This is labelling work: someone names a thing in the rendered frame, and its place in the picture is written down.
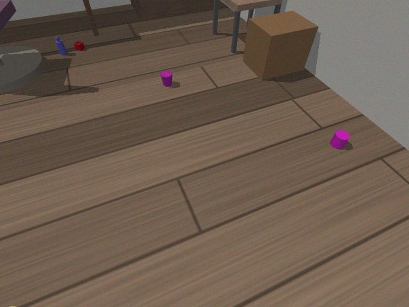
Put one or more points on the chair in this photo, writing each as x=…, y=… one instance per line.
x=238, y=6

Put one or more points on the office chair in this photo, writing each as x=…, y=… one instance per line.
x=19, y=65

